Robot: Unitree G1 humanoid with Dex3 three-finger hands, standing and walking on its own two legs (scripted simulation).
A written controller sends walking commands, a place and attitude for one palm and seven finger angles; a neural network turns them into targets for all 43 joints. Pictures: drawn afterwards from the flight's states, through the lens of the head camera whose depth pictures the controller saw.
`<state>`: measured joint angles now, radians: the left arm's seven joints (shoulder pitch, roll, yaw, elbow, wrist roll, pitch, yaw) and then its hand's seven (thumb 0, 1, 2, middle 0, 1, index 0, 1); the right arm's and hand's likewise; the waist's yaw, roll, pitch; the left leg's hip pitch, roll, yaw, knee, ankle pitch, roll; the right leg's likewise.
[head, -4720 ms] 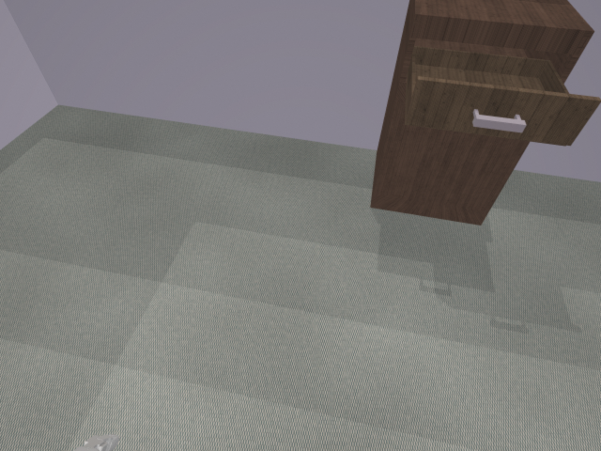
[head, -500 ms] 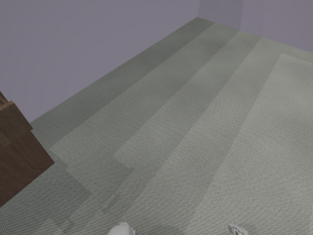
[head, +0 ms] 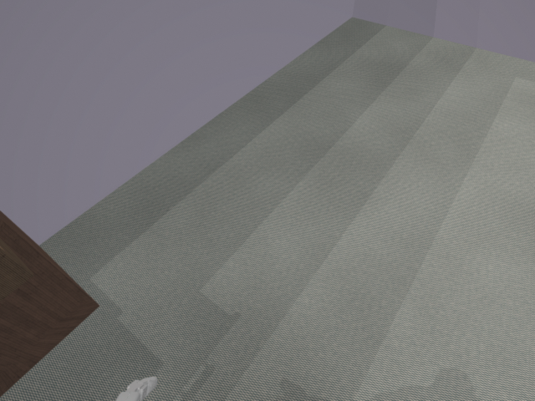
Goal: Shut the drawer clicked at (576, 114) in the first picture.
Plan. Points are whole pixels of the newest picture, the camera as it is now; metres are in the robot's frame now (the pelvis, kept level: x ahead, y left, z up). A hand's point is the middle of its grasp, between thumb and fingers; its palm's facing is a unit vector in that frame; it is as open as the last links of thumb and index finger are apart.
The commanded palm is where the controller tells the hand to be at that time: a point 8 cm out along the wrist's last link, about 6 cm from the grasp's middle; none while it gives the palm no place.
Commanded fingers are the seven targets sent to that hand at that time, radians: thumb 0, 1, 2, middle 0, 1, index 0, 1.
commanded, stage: turn to face it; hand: left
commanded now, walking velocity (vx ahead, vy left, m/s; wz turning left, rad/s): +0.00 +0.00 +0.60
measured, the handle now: out of the picture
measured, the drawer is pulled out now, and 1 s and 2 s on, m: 0.28 0.28 0.28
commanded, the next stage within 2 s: take the last steps up to it in 1.44 s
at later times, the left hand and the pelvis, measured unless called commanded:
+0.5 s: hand out of the picture +0.01 +0.26 -0.18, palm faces +0.34 -0.90 -0.27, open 7.4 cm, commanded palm none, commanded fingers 0.00 0.90 0.90 -0.20 -0.30 -0.20 -0.30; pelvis +0.03 +0.03 +0.00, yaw +18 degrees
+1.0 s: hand out of the picture +0.00 +0.18 -0.13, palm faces +0.58 -0.76 -0.28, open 7.4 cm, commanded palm none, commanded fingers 0.00 0.90 0.90 -0.20 -0.30 -0.20 -0.30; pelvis +0.05 -0.02 +0.01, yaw +38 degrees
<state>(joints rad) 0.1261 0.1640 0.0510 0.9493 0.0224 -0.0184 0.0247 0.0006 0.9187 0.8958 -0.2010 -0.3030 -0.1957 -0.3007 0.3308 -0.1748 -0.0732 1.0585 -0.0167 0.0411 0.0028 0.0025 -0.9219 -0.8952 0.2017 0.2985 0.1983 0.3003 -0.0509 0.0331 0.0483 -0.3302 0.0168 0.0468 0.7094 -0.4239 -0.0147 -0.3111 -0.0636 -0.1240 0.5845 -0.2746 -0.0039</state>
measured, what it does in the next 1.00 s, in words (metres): steps on the spot, turning left: left foot, then right foot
